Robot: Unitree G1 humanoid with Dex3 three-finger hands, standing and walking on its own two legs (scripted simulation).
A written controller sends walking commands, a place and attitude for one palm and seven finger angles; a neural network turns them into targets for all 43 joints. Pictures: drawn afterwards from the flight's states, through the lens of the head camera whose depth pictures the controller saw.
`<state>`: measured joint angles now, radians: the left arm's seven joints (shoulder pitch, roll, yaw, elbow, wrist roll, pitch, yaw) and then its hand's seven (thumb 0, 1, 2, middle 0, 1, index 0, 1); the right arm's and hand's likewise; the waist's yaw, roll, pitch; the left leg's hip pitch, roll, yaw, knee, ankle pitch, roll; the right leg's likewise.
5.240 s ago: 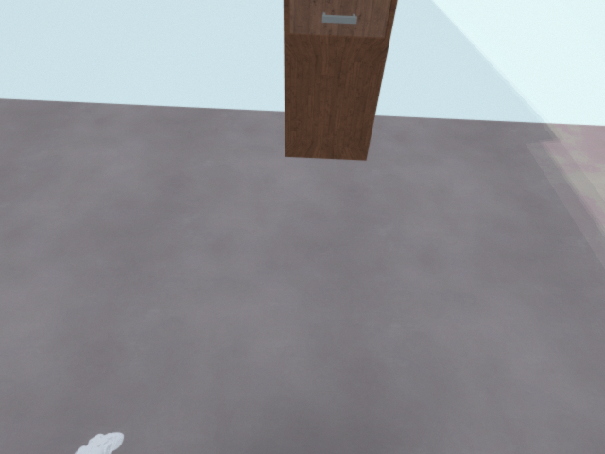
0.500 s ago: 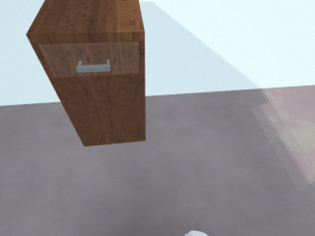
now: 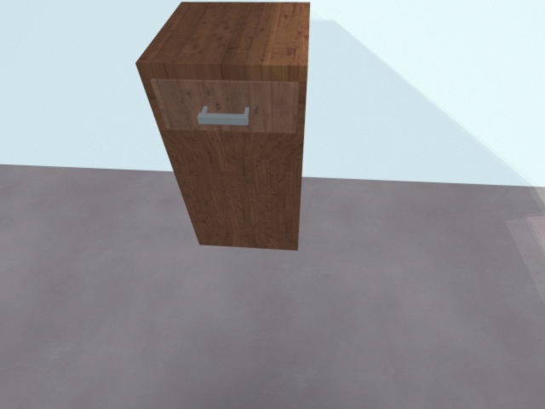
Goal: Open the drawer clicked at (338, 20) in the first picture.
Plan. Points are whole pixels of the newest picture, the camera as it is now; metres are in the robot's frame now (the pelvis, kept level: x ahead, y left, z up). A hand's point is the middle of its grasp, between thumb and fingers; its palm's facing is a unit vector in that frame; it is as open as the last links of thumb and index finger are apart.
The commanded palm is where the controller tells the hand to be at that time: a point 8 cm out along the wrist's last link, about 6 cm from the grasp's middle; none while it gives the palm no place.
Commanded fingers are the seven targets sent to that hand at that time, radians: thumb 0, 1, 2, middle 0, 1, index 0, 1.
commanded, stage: take the last steps up to it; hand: left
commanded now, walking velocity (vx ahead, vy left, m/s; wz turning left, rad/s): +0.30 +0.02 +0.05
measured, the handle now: (224, 114) +0.84 +0.21 -0.05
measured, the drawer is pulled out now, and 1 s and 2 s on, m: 0.00 0.00 0.00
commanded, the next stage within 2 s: come to a stop and stand still in 0.88 s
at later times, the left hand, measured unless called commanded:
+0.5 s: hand (167, 395) +0.17 +0.21 -0.18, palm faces +0.01 -0.98 -0.20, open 7.4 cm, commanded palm none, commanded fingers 0.00 0.90 0.90 -0.20 -0.30 -0.20 -0.30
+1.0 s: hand (210, 349) +0.25 +0.15 -0.17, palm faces +0.09 -0.98 -0.17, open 7.3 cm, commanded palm none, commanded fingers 0.00 0.90 0.90 -0.20 -0.30 -0.20 -0.30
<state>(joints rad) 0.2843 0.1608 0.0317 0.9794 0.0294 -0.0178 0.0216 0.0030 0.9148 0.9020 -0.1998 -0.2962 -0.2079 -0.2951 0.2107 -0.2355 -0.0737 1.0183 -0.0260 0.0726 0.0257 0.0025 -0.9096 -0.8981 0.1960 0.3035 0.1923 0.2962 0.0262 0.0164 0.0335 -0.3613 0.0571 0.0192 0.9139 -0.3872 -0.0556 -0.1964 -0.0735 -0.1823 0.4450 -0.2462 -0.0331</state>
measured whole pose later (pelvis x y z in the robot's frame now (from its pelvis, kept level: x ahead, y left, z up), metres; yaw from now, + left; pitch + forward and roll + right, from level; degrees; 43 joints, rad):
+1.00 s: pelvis +0.27 -0.01 +0.00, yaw +1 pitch -1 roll -1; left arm 0.33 0.12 0.02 1.12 0.02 -0.06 0.01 0.00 0.91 0.90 -0.20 -0.30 -0.20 -0.29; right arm 0.17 -0.17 -0.04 1.05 -0.02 -0.01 0.01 0.00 -0.91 -0.90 0.19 0.30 0.19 0.30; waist 0.03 0.02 0.03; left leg -0.46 0.10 0.08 0.74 -0.25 -0.03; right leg -0.09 0.02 -0.18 0.36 -0.27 -0.06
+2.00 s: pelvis +0.28 -0.03 -0.01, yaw +0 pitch +1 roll +1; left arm 0.27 0.19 0.04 1.08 0.01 0.03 0.03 0.00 0.90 0.90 -0.20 -0.30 -0.21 -0.29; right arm 0.25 -0.19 -0.03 1.06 -0.01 0.02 -0.02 0.00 -0.91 -0.90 0.20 0.30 0.19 0.30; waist 0.04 -0.02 0.04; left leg -0.17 0.01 0.04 0.46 -0.32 -0.01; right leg -0.26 -0.08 -0.06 0.54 -0.29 0.02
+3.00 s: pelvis +0.25 -0.02 -0.01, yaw -1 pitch -2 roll +0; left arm 0.32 0.14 0.00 1.08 0.01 0.01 0.03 0.00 0.91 0.90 -0.19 -0.30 -0.20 -0.29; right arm 0.34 -0.15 0.02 1.07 -0.01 0.00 -0.02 0.00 -0.91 -0.90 0.20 0.30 0.19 0.30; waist 0.00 0.00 0.02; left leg -0.17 0.03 0.06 0.51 -0.31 0.00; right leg -0.24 -0.06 -0.04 0.52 -0.24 0.03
